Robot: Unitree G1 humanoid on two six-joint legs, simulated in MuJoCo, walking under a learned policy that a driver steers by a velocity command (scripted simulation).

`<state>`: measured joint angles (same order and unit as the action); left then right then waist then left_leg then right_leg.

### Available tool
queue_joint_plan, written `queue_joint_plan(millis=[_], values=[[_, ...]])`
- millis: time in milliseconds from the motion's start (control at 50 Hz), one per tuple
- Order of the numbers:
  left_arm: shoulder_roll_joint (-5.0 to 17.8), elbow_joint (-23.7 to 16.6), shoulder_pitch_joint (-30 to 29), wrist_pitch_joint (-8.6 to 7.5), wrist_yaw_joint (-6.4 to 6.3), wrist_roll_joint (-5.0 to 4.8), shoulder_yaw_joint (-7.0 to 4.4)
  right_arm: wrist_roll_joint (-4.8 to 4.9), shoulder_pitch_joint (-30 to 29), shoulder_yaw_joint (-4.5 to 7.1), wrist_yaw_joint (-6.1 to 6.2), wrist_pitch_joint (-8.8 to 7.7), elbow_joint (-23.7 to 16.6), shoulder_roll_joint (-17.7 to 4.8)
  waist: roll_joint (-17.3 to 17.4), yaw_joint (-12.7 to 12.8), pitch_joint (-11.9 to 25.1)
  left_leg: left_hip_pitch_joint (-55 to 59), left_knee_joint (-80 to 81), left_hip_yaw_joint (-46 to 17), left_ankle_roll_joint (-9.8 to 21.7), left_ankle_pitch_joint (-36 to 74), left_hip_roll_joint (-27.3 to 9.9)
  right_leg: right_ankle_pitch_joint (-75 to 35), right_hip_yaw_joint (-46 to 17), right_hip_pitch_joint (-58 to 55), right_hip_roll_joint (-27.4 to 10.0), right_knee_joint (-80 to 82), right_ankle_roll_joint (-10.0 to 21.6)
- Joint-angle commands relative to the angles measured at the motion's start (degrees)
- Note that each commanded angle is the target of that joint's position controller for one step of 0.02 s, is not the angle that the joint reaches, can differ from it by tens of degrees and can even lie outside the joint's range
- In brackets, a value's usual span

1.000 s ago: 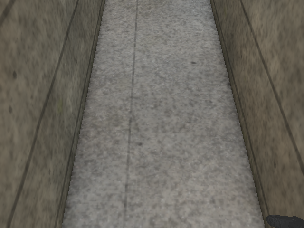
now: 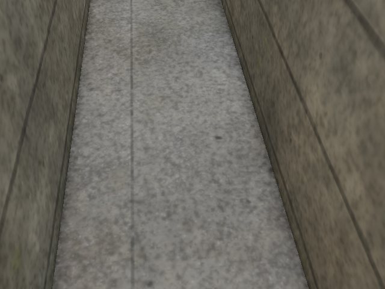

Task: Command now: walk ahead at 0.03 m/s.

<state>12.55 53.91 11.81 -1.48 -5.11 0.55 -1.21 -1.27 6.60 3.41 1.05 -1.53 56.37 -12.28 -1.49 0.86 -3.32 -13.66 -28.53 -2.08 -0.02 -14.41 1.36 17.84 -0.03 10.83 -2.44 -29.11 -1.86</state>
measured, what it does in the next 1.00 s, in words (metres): stands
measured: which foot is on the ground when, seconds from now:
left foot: down 0.00-1.00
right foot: down 0.00-1.00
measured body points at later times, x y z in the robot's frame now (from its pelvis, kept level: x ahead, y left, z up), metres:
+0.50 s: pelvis +0.02 +0.01 +0.00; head +0.05 +0.02 +0.44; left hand +0.06 +0.27 -0.15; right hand +0.13 -0.24 -0.14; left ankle +0.01 +0.12 -0.74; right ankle -0.03 -0.14 -0.74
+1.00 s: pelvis +0.02 +0.00 -0.01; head +0.05 +0.00 +0.44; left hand +0.05 +0.26 -0.15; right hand +0.11 -0.25 -0.15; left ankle +0.01 +0.12 -0.74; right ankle -0.03 -0.14 -0.74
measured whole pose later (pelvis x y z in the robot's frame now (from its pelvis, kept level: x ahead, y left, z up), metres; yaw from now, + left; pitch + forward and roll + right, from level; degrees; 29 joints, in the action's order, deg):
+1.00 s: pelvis +0.02 +0.00 -0.01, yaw +1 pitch +0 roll +0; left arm 11.1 58.7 14.2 -2.3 -4.8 -0.1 -2.9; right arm -0.4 8.8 3.9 1.2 -2.6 56.8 -11.7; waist -0.3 0.5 -3.0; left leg -14.8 -32.5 -2.7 0.5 -18.0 2.1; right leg 21.2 -0.4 11.1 -2.7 -31.9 -2.3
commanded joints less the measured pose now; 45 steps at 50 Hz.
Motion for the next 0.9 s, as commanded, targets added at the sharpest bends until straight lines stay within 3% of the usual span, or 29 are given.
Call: queue_joint_plan(millis=[20,60,80,100,200,500,620,640,720,900], values=[[6.4,-1.4,2.7,-0.35,-0.1,-0.38,-2.04,-0.09,-0.9,1.18,0.03,-1.48,-2.8,-6.4,3.1,-0.1,5.2,2.4,2.5,-3.6,1.7,20.6,-2.4,-8.1,-1.0,-0.2,0.5,1.0,-0.2],[5.9,-1.3,2.6,-0.22,-0.04,-0.55,-2.19,0.04,-0.7,1.27,0.2,-1.75,-2.7,-6.8,3.1,0.0,5.7,2.1,2.1,-3.9,2.1,21.6,-2.4,-8.8,-0.9,-0.3,0.4,0.3,-0.3],[5.2,-0.9,3.4,-0.24,0.04,-0.43,-2.12,0.23,0.1,1.04,0.06,-2.03,-2.4,-6.0,3.1,0.3,6.1,2.4,1.9,-4.3,2.3,21.9,-2.9,-8.3,-1.0,-0.6,0.3,0.1,-0.3],[5.2,-0.8,3.2,-0.17,0.21,0.28,-2.08,0.71,1.1,0.98,0.17,-2.37,-2.5,-5.3,2.6,-0.4,7.2,3.4,2.0,-4.4,2.3,21.8,-3.0,-9.2,-0.8,-0.8,0.4,0.1,-0.5],[5.6,0.2,3.0,-0.15,0.26,0.19,-2.34,0.39,0.8,1.35,0.14,-2.51,-3.6,-6.6,2.2,-0.3,6.1,2.7,1.7,-4.9,2.9,24.0,-3.0,-11.3,-0.8,-0.8,0.1,-0.5,-0.6],[4.9,3.1,3.6,-0.42,0.27,0.03,-2.68,0.67,2.2,1.67,0.37,-1.89,-5.1,-4.8,1.4,-0.7,4.1,1.6,1.3,-3.7,2.7,17.1,-1.6,-10.2,-1.2,0.1,-0.3,1.4,0.0],[4.3,2.8,3.5,-0.39,0.27,-0.13,-2.65,0.93,2.6,1.75,0.89,-1.97,-4.3,-4.6,1.4,-0.7,3.3,1.5,1.4,-3.6,1.8,14.8,-1.5,-7.5,-1.5,1.0,-0.1,2.6,-0.2],[4.5,2.9,4.0,-0.53,0.13,-0.94,-2.84,0.57,1.8,1.84,0.75,-1.79,-4.1,-5.4,1.7,0.0,2.2,0.3,0.8,-3.3,1.7,14.5,-1.2,-7.0,-1.7,1.0,-0.2,2.6,0.0],[4.4,3.2,4.8,-0.98,0.07,-0.56,-2.8,0.92,2.1,1.67,0.36,-1.57,-3.6,-4.8,1.4,-0.3,2.8,0.7,0.3,-3.0,1.8,13.9,-0.9,-5.7,-2.0,1.5,-0.4,2.6,0.5],[4.3,3.3,5.1,-1.24,0.16,-0.67,-2.7,0.9,2.5,1.56,0.26,-1.61,-2.3,-5.1,0.6,-0.3,3.4,1.4,-0.3,-3.1,2.0,16.0,-1.0,-7.5,-2.2,1.5,-0.3,2.1,0.7]])
Keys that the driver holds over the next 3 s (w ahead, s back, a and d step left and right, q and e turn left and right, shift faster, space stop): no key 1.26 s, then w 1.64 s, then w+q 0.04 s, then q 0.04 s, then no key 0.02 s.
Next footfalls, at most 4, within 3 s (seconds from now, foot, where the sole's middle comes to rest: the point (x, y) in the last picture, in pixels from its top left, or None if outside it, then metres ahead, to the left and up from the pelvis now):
1.82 right None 0.32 -0.12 -0.77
2.36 left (154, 234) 0.67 0.17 -0.77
2.86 right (208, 165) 0.99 -0.04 -0.77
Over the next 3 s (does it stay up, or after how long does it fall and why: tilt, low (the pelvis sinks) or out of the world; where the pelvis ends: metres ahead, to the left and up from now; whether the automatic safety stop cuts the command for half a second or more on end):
stays up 0.89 0.05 0.00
